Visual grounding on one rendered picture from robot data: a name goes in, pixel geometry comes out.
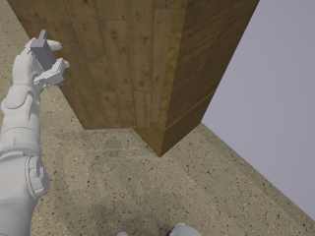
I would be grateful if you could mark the handle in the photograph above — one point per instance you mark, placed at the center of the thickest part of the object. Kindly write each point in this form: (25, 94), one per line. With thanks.
(43, 53)

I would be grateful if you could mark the right robot shin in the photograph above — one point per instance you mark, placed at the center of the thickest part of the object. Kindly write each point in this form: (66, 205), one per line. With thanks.
(179, 225)

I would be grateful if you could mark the robot left forearm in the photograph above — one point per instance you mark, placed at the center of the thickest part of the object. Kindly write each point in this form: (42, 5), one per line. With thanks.
(21, 127)

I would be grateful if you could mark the robot right thigh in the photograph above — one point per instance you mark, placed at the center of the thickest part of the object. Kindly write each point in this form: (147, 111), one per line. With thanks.
(184, 231)

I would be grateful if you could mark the cupboard door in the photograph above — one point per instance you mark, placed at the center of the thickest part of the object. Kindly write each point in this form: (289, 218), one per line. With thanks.
(117, 51)

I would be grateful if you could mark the left robot upper arm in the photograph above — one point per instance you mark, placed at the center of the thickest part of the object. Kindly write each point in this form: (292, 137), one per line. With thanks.
(23, 181)

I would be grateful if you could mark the robot left hand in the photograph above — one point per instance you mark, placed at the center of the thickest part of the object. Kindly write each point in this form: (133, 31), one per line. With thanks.
(27, 72)

